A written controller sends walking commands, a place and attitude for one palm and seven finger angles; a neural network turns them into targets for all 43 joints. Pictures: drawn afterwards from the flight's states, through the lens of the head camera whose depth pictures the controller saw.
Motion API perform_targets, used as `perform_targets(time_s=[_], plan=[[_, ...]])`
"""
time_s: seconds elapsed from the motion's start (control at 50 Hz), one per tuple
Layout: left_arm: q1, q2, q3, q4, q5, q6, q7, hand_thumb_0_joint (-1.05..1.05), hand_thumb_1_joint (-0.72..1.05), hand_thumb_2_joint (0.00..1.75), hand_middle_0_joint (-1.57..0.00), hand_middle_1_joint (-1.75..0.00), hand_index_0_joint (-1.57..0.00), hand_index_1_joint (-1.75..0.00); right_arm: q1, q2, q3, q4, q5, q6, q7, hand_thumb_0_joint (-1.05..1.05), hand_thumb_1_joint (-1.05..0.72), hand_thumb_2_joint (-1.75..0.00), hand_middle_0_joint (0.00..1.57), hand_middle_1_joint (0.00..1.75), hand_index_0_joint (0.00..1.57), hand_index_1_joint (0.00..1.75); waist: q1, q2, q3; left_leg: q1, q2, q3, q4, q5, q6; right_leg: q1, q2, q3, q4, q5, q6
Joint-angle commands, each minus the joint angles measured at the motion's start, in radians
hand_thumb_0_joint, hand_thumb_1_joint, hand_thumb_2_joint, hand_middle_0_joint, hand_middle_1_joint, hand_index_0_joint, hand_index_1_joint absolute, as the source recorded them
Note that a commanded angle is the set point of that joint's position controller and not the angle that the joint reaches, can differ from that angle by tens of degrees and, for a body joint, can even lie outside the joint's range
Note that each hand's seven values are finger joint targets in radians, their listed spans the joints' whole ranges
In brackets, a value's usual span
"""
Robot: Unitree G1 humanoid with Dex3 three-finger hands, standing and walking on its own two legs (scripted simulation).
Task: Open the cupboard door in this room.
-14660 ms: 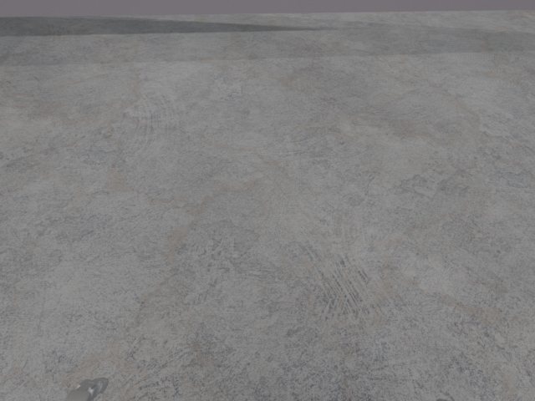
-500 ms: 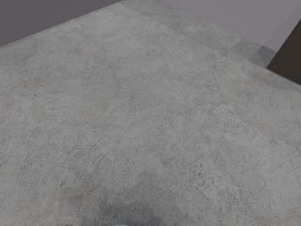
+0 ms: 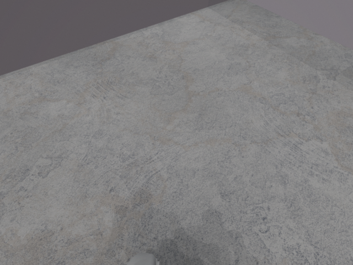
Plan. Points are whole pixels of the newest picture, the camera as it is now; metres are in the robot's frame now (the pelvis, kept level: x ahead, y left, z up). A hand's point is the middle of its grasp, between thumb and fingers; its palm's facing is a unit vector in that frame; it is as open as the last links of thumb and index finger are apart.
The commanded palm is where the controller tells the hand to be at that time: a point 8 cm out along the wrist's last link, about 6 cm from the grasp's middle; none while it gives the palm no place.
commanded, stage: turn or walk to find it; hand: left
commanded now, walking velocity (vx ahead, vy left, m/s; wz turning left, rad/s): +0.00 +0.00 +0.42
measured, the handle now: out of the picture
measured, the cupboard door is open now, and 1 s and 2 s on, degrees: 0 0 0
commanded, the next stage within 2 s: none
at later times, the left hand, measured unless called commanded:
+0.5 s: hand out of the picture +0.00 +0.28 -0.18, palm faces +0.23 -0.94 -0.23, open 7.4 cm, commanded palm none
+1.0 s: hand out of the picture -0.01 +0.19 -0.15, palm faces +0.38 -0.88 -0.27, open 7.4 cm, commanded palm none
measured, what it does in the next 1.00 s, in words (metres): steps on the spot, turning left: left foot, then right foot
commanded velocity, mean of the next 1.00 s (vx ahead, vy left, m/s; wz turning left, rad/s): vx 0.00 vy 0.00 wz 0.42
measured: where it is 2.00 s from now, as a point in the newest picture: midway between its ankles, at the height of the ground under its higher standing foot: outside the picture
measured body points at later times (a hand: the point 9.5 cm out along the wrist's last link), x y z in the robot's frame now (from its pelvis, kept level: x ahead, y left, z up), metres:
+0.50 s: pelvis -0.02 +0.06 +0.00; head +0.01 +0.10 +0.45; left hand -0.01 +0.33 -0.16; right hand +0.13 -0.16 -0.13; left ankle -0.05 +0.14 -0.74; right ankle -0.01 -0.11 -0.66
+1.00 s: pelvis -0.01 -0.01 +0.00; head +0.03 -0.03 +0.45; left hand -0.03 +0.24 -0.13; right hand +0.09 -0.25 -0.17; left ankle -0.12 +0.13 -0.64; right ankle +0.01 -0.09 -0.74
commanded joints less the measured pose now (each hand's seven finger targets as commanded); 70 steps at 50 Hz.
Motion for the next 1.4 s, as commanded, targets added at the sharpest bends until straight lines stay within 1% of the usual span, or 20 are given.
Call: perform_targets(time_s=[0.0,0.06,0.14,0.16,0.18,0.2,0.32,0.62,0.68,0.7,0.74,0.76,0.82,0.96,1.14,1.22,1.24,1.26,1.28,1.38], plan=[[0.111,0.227,0.056,-0.019,0.006,-0.016,0.012,0.0,0.9,0.9,-0.2,-0.3,-0.2,-0.3,-0.097,-0.031,0.016,-0.09,0.007,-0.038,-0.004,0.0,-0.9,-0.9,0.2,0.3,0.2,0.3,0.066,-0.199,-0.103,-0.064,0.002,0.049,-0.17,-0.09,0.002,0.22,-0.266,0.198,-0.09,0.623,-0.117],[0.131,0.247,0.063,-0.004,0.011,-0.011,0.013,0.0,0.9,0.9,-0.2,-0.3,-0.2,-0.3,-0.122,-0.021,0.03,-0.097,0.017,-0.052,-0.006,0.0,-0.9,-0.9,0.2,0.3,0.2,0.3,0.082,-0.229,-0.149,0.014,-0.007,0.089,-0.353,-0.122,0.02,0.266,-0.275,0.189,-0.04,0.727,-0.126],[0.061,0.249,0.066,0.006,-0.004,-0.004,0.01,0.0,0.9,0.9,-0.2,-0.3,-0.2,-0.3,-0.013,-0.043,0.027,-0.062,0.018,-0.071,-0.009,0.0,-0.9,-0.9,0.2,0.3,0.2,0.3,0.002,-0.191,-0.182,0.29,0.001,0.116,-0.723,0.19,0.045,0.126,-0.24,0.085,0.084,0.585,-0.028],[0.071,0.211,0.058,-0.009,-0.012,0.002,0.007,0.0,0.9,0.9,-0.2,-0.3,-0.2,-0.3,0.016,-0.11,0.013,-0.059,0.011,-0.083,-0.01,0.0,-0.9,-0.9,0.2,0.3,0.2,0.3,-0.013,-0.03,-0.219,0.48,0.12,-0.015,-0.766,0.417,0.089,-0.05,-0.173,0.023,0.214,0.354,0.033],[0.059,0.146,0.038,-0.038,-0.014,0.008,0.002,0.0,0.9,0.9,-0.2,-0.3,-0.2,-0.3,0.049,-0.197,-0.009,-0.058,0.007,-0.083,-0.016,0.0,-0.9,-0.9,0.2,0.3,0.2,0.3,-0.035,0.245,-0.2,0.603,0.36,-0.295,-0.735,0.849,0.202,-0.331,-0.052,-0.003,0.383,-0.26,0.098],[0.011,0.154,0.034,-0.045,-0.006,0.022,0.009,0.0,0.9,0.9,-0.2,-0.3,-0.2,-0.3,0.075,-0.211,-0.012,-0.04,0.01,-0.067,-0.019,0.0,-0.9,-0.9,0.2,0.3,0.2,0.3,-0.053,0.201,-0.183,0.508,0.401,-0.239,-0.727,0.898,0.276,-0.305,-0.043,0.074,0.491,-0.368,0.094],[0.002,0.165,0.047,0.001,-0.007,0.028,-0.008,0.0,0.9,0.9,-0.2,-0.3,-0.2,-0.3,-0.048,-0.124,0.013,-0.071,0.008,-0.081,-0.038,0.0,-0.9,-0.9,0.2,0.3,0.2,0.3,0.01,0.114,-0.065,0.406,0.217,-0.105,-0.736,0.799,0.228,-0.338,-0.031,0.127,0.626,-0.135,0.117],[-0.148,0.134,0.04,-0.089,-0.017,0.022,-0.002,0.0,0.9,0.9,-0.2,-0.3,-0.2,-0.3,0.037,-0.119,-0.013,-0.081,-0.006,-0.076,-0.033,0.0,-0.9,-0.9,0.2,0.3,0.2,0.3,-0.021,0.149,-0.103,0.343,0.188,-0.288,-0.696,0.757,0.251,-0.192,0.034,0.131,0.277,-0.152,0.112],[-0.056,0.143,0.045,-0.07,-0.021,0.008,0.001,0.0,0.9,0.9,-0.2,-0.3,-0.2,-0.3,0.015,-0.118,-0.016,-0.088,-0.001,-0.073,-0.03,0.0,-0.9,-0.9,0.2,0.3,0.2,0.3,0.026,0.118,-0.146,0.259,0.148,-0.285,-0.631,0.645,0.206,-0.006,0.038,0.125,0.012,0.034,0.099],[-0.018,0.169,0.05,-0.058,-0.018,-0.003,0.002,0.0,0.9,0.9,-0.2,-0.3,-0.2,-0.3,0.025,-0.097,-0.014,-0.09,0.006,-0.075,-0.027,0.0,-0.9,-0.9,0.2,0.3,0.2,0.3,0.04,0.055,-0.172,0.176,0.1,-0.255,-0.575,0.489,0.158,0.131,-0.004,0.149,-0.12,0.161,0.095],[0.029,0.297,0.071,-0.055,-0.001,-0.018,0.011,0.0,0.9,0.9,-0.2,-0.3,-0.2,-0.3,0.038,-0.015,-0.002,-0.119,0.012,-0.073,-0.022,0.0,-0.9,-0.9,0.2,0.3,0.2,0.3,0.058,-0.314,-0.187,-0.096,-0.097,-0.026,-0.233,-0.231,0.045,0.266,-0.4,0.489,-0.145,0.478,-0.072],[0.016,0.28,0.062,-0.064,-0.006,-0.011,0.01,0.0,0.9,0.9,-0.2,-0.3,-0.2,-0.3,0.027,-0.05,-0.012,-0.114,0.007,-0.059,-0.023,0.0,-0.9,-0.9,0.2,0.3,0.2,0.3,0.053,-0.218,-0.155,-0.059,-0.061,-0.054,-0.071,-0.231,0.052,0.131,-0.408,0.434,-0.151,0.455,-0.126],[-0.131,0.19,0.053,-0.099,-0.013,-0.009,0.013,0.0,0.9,0.9,-0.2,-0.3,-0.2,-0.3,0.082,-0.045,-0.019,-0.049,-0.002,-0.031,-0.008,0.0,-0.9,-0.9,0.2,0.3,0.2,0.3,-0.019,-0.169,-0.043,-0.072,-0.011,-0.049,0.115,-0.062,0.039,-0.006,-0.269,0.286,-0.188,0.235,-0.076],[-0.027,0.182,0.05,-0.067,-0.008,-0.021,0.01,0.0,0.9,0.9,-0.2,-0.3,-0.2,-0.3,0.053,-0.028,-0.007,-0.036,-0.001,-0.021,-0.001,0.0,-0.9,-0.9,0.2,0.3,0.2,0.3,0.006,-0.178,-0.037,-0.081,0.013,-0.003,0.083,0.025,-0.001,0.055,-0.243,0.166,-0.184,0.315,-0.07],[0.056,0.237,0.073,-0.017,0.01,-0.01,0.007,0.0,0.9,0.9,-0.2,-0.3,-0.2,-0.3,-0.078,0.0,0.021,-0.079,0.013,-0.047,-0.003,0.0,-0.9,-0.9,0.2,0.3,0.2,0.3,0.063,-0.212,-0.099,0.034,0.016,0.093,-0.305,-0.113,0.017,0.153,-0.3,0.134,-0.093,0.508,-0.124],[0.022,0.242,0.076,-0.004,-0.001,0.0,0.004,0.0,0.9,0.9,-0.2,-0.3,-0.2,-0.3,-0.006,-0.02,0.022,-0.067,0.015,-0.066,-0.005,0.0,-0.9,-0.9,0.2,0.3,0.2,0.3,0.008,-0.175,-0.148,0.251,0.007,0.124,-0.642,0.123,0.039,0.085,-0.267,0.053,0.043,0.453,-0.04],[0.029,0.215,0.07,-0.012,-0.01,0.007,0.004,0.0,0.9,0.9,-0.2,-0.3,-0.2,-0.3,0.036,-0.07,0.011,-0.059,0.011,-0.077,-0.004,0.0,-0.9,-0.9,0.2,0.3,0.2,0.3,-0.019,-0.041,-0.177,0.398,0.073,0.047,-0.743,0.295,0.059,-0.032,-0.22,0.001,0.168,0.308,0.014],[0.038,0.149,0.055,-0.042,-0.016,0.014,-0.001,0.0,0.9,0.9,-0.2,-0.3,-0.2,-0.3,0.059,-0.173,-0.011,-0.064,0.003,-0.084,-0.008,0.0,-0.9,-0.9,0.2,0.3,0.2,0.3,-0.029,0.262,-0.174,0.53,0.325,-0.28,-0.763,0.654,0.162,-0.309,-0.081,-0.036,0.357,-0.199,0.095],[-0.024,0.138,0.04,-0.06,-0.008,0.027,0.005,0.0,0.9,0.9,-0.2,-0.3,-0.2,-0.3,0.101,-0.212,-0.018,-0.049,0.005,-0.071,-0.017,0.0,-0.9,-0.9,0.2,0.3,0.2,0.3,-0.057,0.251,-0.156,0.463,0.402,-0.293,-0.756,0.845,0.244,-0.322,-0.049,0.05,0.488,-0.377,0.1],[-0.033,0.161,0.057,-0.009,-0.007,0.034,-0.008,0.0,0.9,0.9,-0.2,-0.3,-0.2,-0.3,-0.023,-0.116,0.013,-0.074,0.004,-0.081,-0.04,0.0,-0.9,-0.9,0.2,0.3,0.2,0.3,0.003,0.149,-0.067,0.394,0.223,-0.129,-0.745,0.795,0.205,-0.354,-0.037,0.136,0.657,-0.136,0.109]])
